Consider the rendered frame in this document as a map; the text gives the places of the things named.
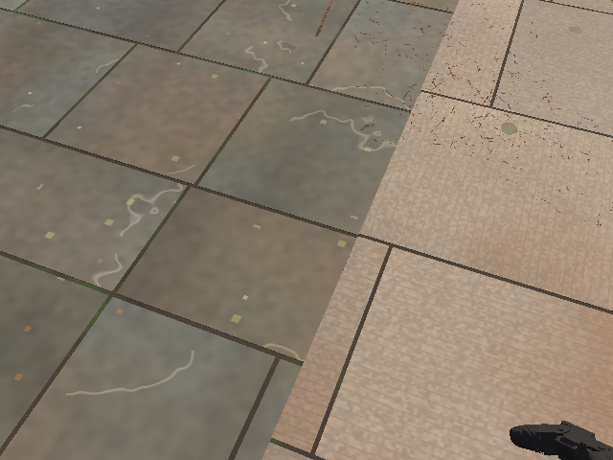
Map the robot right hand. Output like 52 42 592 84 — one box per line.
510 421 613 460

